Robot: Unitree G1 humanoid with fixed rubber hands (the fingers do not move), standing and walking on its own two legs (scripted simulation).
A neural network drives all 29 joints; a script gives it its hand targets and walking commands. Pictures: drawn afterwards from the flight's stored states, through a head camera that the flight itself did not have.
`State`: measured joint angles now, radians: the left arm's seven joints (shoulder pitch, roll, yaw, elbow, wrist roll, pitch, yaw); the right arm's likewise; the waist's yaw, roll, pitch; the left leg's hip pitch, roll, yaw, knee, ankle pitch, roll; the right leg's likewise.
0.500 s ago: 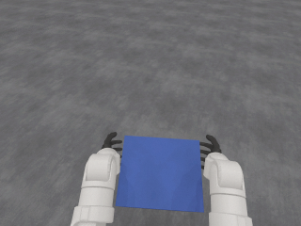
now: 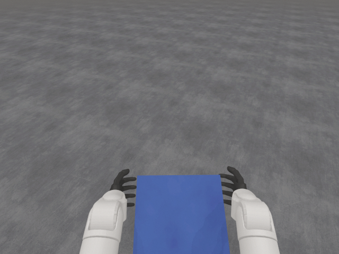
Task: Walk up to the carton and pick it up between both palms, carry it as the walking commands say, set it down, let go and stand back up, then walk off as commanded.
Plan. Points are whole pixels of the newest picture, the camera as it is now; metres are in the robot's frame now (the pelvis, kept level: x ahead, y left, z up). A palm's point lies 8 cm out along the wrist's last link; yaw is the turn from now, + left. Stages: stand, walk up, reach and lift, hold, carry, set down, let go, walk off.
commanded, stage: carry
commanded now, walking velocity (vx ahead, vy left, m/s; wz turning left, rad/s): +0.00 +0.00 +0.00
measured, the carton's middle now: (177, 216) +0.28 -0.01 -0.06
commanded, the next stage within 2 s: none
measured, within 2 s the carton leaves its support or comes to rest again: neither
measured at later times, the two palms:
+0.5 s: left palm (126, 209) +0.24 +0.11 +0.04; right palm (254, 214) +0.24 -0.18 +0.03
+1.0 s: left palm (141, 253) +0.16 +0.07 +0.00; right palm out of the picture +0.14 -0.22 +0.00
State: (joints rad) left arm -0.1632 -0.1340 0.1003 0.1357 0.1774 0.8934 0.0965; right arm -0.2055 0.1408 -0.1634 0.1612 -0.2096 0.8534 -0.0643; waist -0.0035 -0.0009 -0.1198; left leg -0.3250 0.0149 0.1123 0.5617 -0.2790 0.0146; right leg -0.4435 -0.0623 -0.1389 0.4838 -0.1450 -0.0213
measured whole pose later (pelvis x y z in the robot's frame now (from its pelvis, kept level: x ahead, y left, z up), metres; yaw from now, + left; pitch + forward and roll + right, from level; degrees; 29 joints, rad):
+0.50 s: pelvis -0.04 -0.02 -0.01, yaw -1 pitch +0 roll +3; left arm -0.20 -0.14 0.11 0.08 0.16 0.87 0.12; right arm -0.22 0.14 -0.15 0.09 -0.17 0.84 -0.10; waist -0.02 -0.01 -0.05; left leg -0.43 0.04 0.13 0.64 -0.41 0.04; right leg -0.52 -0.05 -0.14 0.44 -0.07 -0.01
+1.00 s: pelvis -0.12 -0.05 -0.01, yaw -4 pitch +2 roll -1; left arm -0.18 -0.14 0.10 0.14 0.14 0.85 0.12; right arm -0.17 0.14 -0.15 0.08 -0.15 0.86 -0.13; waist -0.01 0.05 -0.02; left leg -0.44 0.04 0.07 0.71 -0.27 0.03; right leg -0.42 0.00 -0.04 0.64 -0.28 0.00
